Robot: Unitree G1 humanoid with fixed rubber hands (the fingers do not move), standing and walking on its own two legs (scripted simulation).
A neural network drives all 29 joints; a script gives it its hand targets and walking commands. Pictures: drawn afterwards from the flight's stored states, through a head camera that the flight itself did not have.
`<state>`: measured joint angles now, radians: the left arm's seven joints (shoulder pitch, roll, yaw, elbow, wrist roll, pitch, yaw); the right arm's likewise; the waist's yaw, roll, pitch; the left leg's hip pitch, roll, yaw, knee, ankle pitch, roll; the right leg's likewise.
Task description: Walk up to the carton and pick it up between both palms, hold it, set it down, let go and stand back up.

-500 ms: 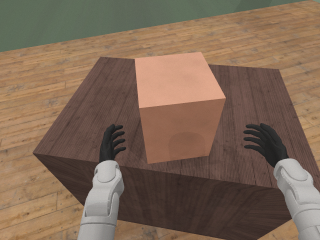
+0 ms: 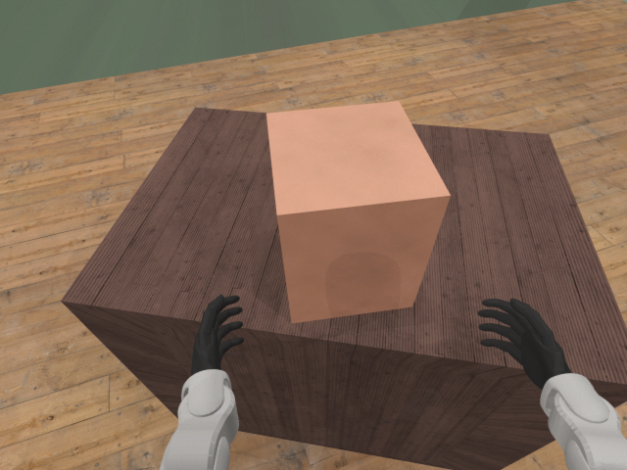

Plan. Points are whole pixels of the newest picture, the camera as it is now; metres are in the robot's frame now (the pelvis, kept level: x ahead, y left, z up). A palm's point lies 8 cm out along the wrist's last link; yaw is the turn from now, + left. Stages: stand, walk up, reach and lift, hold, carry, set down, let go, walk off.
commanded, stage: set down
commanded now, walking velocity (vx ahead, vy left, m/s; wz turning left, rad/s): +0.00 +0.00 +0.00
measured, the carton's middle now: (343, 215) +0.46 -0.01 +0.05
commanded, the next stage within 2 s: let go in 1.22 s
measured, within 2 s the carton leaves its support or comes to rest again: neither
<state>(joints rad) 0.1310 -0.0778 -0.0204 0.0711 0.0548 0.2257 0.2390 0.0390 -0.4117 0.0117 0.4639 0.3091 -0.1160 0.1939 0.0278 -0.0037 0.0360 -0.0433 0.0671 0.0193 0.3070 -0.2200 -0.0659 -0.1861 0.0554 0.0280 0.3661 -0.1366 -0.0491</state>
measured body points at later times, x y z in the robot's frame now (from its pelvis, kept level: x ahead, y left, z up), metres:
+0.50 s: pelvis +0.02 +0.03 +0.00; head +0.01 +0.03 +0.45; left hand +0.21 +0.21 -0.04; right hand +0.24 -0.24 -0.02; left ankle -0.03 +0.16 -0.75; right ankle +0.04 -0.09 -0.75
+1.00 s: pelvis +0.02 +0.04 +0.00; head -0.01 +0.05 +0.45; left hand +0.18 +0.24 -0.07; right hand +0.24 -0.23 -0.01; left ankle -0.03 +0.16 -0.75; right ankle +0.04 -0.09 -0.75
